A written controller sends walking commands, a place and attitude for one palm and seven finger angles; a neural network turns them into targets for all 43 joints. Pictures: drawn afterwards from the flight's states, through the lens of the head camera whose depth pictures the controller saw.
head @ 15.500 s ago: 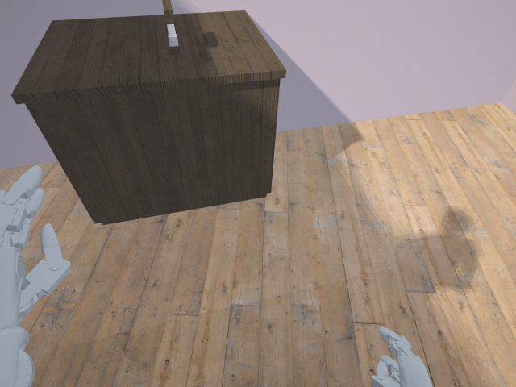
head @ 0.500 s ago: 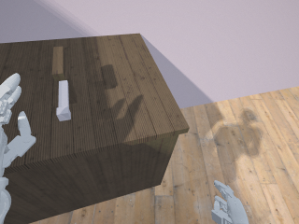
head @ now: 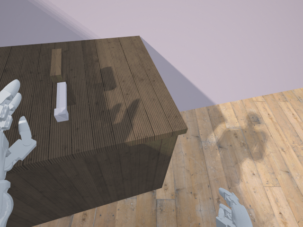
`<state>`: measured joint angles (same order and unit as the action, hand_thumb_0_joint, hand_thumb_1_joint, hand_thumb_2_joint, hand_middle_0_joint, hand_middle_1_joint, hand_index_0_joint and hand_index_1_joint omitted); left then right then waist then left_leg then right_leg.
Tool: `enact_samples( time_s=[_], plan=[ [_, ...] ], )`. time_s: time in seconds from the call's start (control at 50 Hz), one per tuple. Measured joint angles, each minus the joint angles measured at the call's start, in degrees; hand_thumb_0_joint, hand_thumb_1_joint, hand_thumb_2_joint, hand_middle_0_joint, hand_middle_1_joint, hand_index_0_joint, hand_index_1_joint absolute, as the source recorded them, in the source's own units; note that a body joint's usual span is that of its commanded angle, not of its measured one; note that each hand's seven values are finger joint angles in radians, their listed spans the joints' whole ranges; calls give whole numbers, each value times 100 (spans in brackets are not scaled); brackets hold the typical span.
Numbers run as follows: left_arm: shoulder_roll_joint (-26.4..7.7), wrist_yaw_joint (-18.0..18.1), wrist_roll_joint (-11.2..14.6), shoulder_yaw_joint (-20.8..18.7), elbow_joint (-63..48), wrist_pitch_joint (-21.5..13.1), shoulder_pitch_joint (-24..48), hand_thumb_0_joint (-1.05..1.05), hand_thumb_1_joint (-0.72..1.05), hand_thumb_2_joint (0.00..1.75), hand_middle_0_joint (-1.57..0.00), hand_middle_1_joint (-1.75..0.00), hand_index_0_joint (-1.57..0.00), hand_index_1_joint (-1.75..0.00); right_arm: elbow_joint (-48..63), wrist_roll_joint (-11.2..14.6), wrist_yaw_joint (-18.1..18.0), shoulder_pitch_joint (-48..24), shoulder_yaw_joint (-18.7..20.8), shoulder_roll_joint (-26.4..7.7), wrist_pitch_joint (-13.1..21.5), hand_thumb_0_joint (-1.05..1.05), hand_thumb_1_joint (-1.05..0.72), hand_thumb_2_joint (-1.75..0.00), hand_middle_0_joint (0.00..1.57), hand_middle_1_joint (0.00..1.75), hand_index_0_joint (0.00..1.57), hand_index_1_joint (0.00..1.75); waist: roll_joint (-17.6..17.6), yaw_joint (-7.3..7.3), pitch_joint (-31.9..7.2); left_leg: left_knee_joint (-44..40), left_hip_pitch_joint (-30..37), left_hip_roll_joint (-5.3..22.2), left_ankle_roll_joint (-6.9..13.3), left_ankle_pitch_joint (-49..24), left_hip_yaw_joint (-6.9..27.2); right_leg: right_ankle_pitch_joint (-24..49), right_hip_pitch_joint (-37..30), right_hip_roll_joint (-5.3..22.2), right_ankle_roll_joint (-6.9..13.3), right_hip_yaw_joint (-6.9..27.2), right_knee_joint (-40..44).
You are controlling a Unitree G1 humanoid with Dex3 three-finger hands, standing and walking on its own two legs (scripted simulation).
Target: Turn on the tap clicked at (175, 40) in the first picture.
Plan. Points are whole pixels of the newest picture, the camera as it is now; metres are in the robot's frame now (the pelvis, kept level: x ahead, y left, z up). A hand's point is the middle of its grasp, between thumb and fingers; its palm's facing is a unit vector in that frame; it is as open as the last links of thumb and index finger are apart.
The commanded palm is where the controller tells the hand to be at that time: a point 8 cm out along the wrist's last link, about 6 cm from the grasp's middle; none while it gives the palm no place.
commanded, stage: shuffle to correct the standing spot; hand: left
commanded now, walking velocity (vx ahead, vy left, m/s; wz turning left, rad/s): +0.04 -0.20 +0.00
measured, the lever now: (61, 114) +0.35 +0.29 +0.08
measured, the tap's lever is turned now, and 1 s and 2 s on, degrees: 0 0 0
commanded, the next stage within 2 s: come to a stop and stand still in 0.06 s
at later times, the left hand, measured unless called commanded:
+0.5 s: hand (59, 146) +0.22 +0.21 +0.16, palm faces +0.38 -0.81 -0.44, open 7.4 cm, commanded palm +0.16 +0.24 +0.18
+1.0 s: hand (27, 142) +0.23 +0.28 +0.15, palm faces +0.37 -0.84 -0.39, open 7.4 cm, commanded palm +0.16 +0.30 +0.18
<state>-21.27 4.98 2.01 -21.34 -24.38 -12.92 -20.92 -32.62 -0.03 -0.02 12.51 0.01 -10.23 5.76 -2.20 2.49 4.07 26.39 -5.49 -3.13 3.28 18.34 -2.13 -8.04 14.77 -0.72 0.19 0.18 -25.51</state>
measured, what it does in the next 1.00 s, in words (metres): stands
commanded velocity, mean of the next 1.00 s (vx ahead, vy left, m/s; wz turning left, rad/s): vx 0.00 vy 0.01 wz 0.00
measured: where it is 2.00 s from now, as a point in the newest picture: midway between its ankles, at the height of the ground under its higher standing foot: outside the picture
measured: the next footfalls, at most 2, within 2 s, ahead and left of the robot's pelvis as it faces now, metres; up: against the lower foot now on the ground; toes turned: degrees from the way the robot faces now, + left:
none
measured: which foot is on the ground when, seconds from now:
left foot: down 0.00-1.00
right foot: down 0.00-1.00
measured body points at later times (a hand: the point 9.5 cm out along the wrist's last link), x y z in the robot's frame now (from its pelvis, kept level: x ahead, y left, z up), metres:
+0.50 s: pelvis +0.01 -0.04 +0.00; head +0.04 -0.04 +0.45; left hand +0.19 +0.25 +0.19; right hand +0.18 -0.29 -0.08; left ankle -0.04 +0.07 -0.74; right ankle +0.06 -0.12 -0.74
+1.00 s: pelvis +0.01 +0.02 +0.00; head +0.03 +0.05 +0.45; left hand +0.20 +0.32 +0.17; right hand +0.18 -0.18 -0.08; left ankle -0.04 +0.07 -0.74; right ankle +0.06 -0.12 -0.74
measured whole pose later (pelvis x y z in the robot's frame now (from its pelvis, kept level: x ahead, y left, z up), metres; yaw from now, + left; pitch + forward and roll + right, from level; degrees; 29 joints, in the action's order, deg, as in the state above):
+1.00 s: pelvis +0.01 +0.02 +0.00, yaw +1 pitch -2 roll -1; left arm -23.7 4.3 2.5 -21.2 -22.7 -15.7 -22.3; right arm -33.4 0.3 0.6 13.7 -1.8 -8.4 9.1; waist -3.4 1.7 5.1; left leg 26.7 -6.0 -5.1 5.0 18.8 -1.2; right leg -9.5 15.4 1.1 -1.3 0.1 -26.9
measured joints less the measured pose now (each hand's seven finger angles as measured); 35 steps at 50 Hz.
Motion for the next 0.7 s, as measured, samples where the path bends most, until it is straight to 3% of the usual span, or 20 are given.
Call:
enact_samples(
  time_s=[0.16,0.3,0.48,0.62,0.66,0.7],
  plan=[
    [115,-17,45,130,7,186,33,1,89,90,-20,-30,-21,-30,46,13,57,-44,5,47,-95,1,-91,-89,20,30,20,30,36,-52,27,244,-97,213,-174,151,103,-112,43,-191,203,-140,-136],
    [97,52,99,141,-256,130,-257,1,89,90,-21,-30,-21,-30,39,-6,28,-81,46,-100,-22,1,-91,-89,20,30,20,30,166,-171,-36,423,-311,439,-313,255,231,-95,109,-401,408,-289,-19],
    [-64,178,80,106,-310,144,-691,1,89,90,-21,-30,-22,-30,-92,51,-135,-52,189,-396,-43,1,-91,-89,20,30,20,30,334,-242,-181,-25,-330,338,-281,-2,347,134,108,-316,352,-319,401],
    [-32,224,65,133,-38,262,-595,1,89,90,-21,-30,-22,-30,-165,55,-182,-26,144,-307,-31,1,-91,-89,20,30,20,30,223,-109,-163,-231,-131,196,-188,-130,268,175,-20,-184,223,-225,457],
    [-398,-13,-245,5,303,120,217,1,89,90,-21,-30,-22,-30,-152,12,-208,110,127,-247,196,1,-91,-89,20,30,20,30,145,92,-92,-25,-285,177,-162,-84,320,149,66,-153,159,-280,348],
    [-607,-19,-152,-250,720,-117,847,1,88,89,-21,-30,-22,-30,-198,16,-139,59,-1,-174,278,1,-91,-89,20,30,20,30,61,171,-21,79,-353,170,-145,-55,301,180,102,-153,188,-267,337]
  ],
)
